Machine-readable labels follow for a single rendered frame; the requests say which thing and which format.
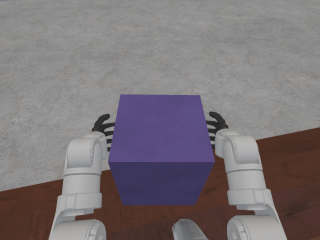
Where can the robot right forearm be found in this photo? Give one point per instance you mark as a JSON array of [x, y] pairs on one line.
[[247, 187]]

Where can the carton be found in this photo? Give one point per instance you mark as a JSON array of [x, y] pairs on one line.
[[160, 153]]

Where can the robot left forearm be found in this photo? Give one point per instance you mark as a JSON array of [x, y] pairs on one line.
[[81, 181]]

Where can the left robot hand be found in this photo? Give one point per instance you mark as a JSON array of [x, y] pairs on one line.
[[100, 127]]

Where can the right robot thigh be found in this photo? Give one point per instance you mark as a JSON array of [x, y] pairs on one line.
[[186, 229]]

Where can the robot left upper arm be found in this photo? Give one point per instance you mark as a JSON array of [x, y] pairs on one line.
[[89, 229]]

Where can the right robot hand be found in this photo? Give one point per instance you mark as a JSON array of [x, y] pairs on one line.
[[221, 124]]

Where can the robot right upper arm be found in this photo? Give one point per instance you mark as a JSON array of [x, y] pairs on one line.
[[254, 227]]

